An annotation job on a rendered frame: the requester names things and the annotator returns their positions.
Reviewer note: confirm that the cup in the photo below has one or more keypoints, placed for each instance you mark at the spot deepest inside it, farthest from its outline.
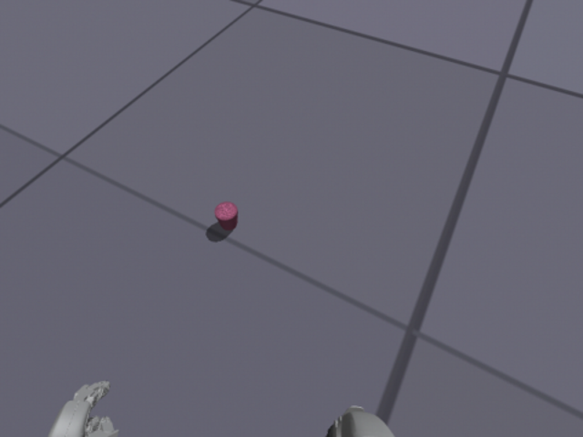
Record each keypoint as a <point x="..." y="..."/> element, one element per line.
<point x="227" y="215"/>

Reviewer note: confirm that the left robot hand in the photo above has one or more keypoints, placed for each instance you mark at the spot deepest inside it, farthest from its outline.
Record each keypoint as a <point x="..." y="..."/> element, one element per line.
<point x="73" y="418"/>

